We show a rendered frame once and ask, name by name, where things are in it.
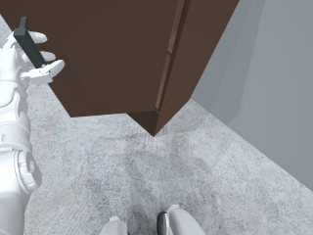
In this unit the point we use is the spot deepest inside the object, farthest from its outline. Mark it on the robot left hand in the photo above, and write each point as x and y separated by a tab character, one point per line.
13	65

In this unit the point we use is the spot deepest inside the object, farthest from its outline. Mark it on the robot thigh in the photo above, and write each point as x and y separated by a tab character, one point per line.
115	227
180	222

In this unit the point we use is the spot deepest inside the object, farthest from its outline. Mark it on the cupboard door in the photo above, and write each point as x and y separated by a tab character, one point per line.
114	50

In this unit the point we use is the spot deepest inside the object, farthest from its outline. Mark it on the left robot upper arm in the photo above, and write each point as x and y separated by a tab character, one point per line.
19	177

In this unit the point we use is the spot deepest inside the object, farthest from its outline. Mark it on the left robot thigh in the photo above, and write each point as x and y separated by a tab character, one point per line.
115	227

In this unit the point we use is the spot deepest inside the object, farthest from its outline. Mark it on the right robot thigh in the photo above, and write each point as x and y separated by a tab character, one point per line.
180	222

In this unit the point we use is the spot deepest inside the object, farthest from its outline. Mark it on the robot left forearm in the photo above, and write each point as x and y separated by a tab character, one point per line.
14	121

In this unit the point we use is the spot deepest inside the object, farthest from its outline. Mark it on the handle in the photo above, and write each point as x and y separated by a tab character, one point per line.
29	47

